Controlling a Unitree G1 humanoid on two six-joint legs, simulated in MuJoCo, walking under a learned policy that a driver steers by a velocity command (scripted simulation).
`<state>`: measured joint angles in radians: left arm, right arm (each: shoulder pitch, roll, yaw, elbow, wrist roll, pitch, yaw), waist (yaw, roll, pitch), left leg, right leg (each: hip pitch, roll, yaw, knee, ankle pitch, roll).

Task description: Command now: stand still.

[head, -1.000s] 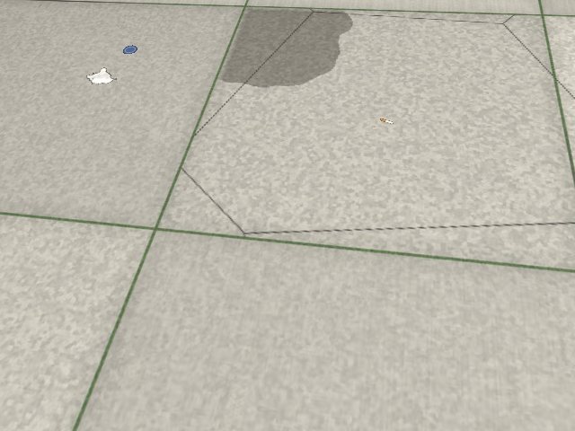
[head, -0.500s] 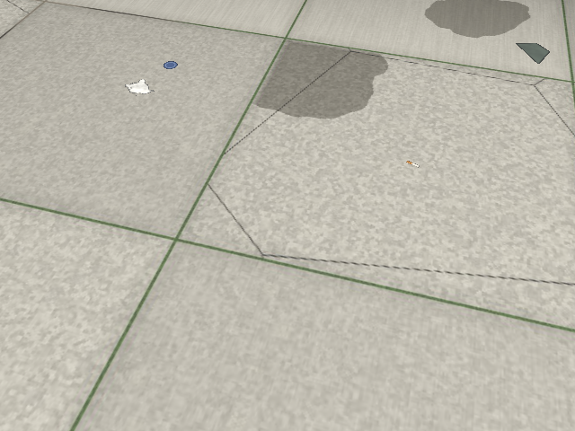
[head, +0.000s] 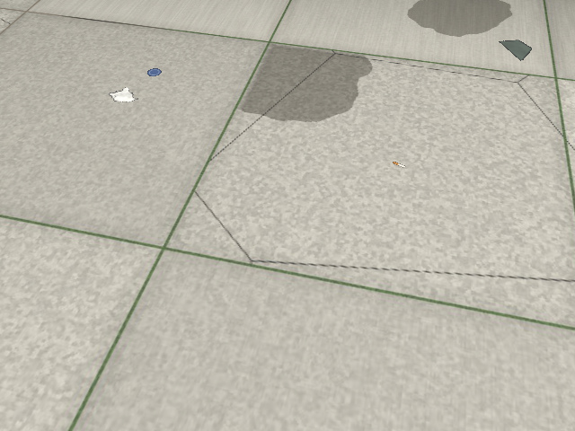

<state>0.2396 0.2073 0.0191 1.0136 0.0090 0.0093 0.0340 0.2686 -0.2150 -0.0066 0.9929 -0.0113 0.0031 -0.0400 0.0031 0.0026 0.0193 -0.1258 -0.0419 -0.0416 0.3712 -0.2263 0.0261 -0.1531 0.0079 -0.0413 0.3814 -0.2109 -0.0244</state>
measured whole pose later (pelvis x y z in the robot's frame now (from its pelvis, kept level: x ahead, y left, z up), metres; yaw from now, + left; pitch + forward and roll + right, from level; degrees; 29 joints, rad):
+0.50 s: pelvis +0.01 -0.01 +0.00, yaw +0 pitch -1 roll +0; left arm 0.28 0.16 -0.01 1.13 0.01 0.00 0.05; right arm 0.29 -0.17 0.02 1.13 -0.01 0.00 -0.05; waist 0.00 0.00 0.02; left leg -0.12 -0.03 -0.04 0.37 -0.23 0.01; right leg -0.15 0.02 -0.04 0.38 -0.22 -0.03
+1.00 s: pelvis +0.02 -0.01 -0.01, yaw +1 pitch +0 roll -1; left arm 0.35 0.16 0.01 1.14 0.01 0.01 0.04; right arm 0.35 -0.15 0.02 1.15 -0.03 0.01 -0.04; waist 0.01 0.01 -0.02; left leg -0.19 -0.01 -0.02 0.55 -0.43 0.05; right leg -0.17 0.04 -0.04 0.44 -0.30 -0.07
